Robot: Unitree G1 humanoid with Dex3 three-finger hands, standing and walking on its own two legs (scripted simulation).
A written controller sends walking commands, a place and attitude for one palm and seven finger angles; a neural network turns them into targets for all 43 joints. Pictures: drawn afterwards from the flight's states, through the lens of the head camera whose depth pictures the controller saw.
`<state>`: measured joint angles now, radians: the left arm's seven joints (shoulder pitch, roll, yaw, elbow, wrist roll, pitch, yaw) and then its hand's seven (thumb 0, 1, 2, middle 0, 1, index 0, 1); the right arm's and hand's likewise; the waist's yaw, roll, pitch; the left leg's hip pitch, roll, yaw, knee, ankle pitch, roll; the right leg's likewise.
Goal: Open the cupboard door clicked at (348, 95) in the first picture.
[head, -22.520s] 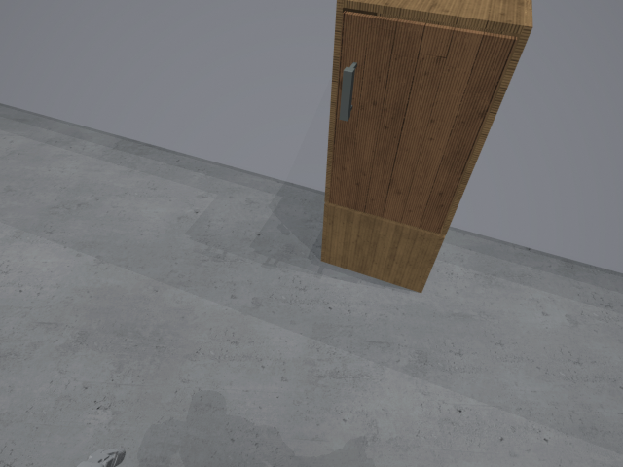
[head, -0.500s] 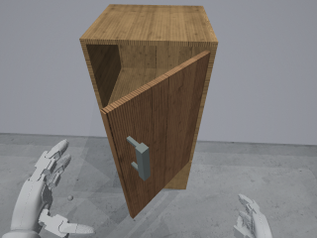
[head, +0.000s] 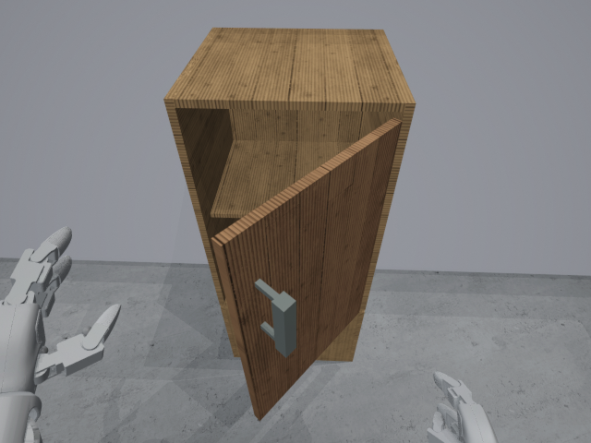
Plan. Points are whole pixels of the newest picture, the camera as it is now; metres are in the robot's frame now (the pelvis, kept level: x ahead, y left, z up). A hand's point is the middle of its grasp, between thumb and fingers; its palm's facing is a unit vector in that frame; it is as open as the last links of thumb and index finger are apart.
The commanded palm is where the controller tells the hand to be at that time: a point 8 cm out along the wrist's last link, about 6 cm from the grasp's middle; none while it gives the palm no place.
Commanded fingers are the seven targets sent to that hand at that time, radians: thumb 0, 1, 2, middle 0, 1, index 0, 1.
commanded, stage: draw the hand back to the body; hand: left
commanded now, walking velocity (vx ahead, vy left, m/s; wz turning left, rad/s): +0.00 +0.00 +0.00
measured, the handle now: (274, 317) +0.29 +0.07 +0.02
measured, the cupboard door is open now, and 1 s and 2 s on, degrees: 49 49 49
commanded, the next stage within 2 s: step back with the hand held close in 0.48 s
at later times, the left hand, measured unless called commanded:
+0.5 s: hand (84, 326) +0.18 +0.24 +0.16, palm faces +0.44 -0.82 -0.38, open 7.5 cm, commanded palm +0.13 +0.28 +0.17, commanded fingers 0.00 0.90 0.90 -0.20 -0.30 -0.20 -0.30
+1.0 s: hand (108, 326) +0.19 +0.22 +0.15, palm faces +0.32 -0.81 -0.48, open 7.4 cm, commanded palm +0.12 +0.26 +0.18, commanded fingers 0.00 0.90 0.90 -0.20 -0.30 -0.20 -0.30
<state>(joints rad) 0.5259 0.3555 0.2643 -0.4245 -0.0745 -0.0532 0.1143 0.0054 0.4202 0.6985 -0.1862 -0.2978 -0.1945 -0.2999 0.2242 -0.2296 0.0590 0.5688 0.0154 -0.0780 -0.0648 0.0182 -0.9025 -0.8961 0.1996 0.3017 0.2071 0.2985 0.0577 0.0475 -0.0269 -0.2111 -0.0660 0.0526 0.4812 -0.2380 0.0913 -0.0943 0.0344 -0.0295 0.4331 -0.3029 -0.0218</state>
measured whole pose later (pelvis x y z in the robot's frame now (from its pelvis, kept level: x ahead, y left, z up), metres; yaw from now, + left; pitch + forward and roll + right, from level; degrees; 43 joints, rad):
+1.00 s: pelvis -0.03 -0.03 +0.00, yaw -2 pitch +0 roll -1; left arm 0.55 0.44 0.39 -0.47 -0.07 -0.13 0.12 0.02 0.88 0.90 -0.21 -0.30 -0.22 -0.30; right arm 0.17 -0.25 -0.02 0.55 0.03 0.04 -0.07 0.02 -0.91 -0.90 0.20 0.30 0.20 0.30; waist 0.00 0.01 0.03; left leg -0.30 0.00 0.06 0.48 -0.19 0.05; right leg -0.19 0.09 -0.02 0.43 -0.24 -0.06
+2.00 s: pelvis -0.21 +0.05 -0.02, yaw -2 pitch +1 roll -4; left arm 0.51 0.43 0.42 -0.56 -0.05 -0.22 0.14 0.01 0.88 0.90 -0.21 -0.30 -0.22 -0.30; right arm 0.25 -0.23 -0.01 0.61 0.00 -0.07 -0.07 0.02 -0.90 -0.90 0.20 0.30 0.21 0.30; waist 0.01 -0.05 -0.06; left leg -0.40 0.00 -0.01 0.68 -0.31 0.03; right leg -0.35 0.01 -0.01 0.66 -0.40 0.01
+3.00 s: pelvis -0.24 -0.02 +0.00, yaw -5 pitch +1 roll +2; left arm 0.62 0.44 0.44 -0.46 -0.04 -0.21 0.12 0.02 0.88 0.90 -0.21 -0.30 -0.22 -0.30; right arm 0.21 -0.19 0.00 0.62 0.02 -0.06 -0.04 0.02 -0.91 -0.90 0.20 0.30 0.20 0.30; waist -0.02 0.00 0.03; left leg -0.37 0.01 -0.01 0.78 -0.37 -0.01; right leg -0.12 0.11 -0.08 0.45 -0.34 -0.08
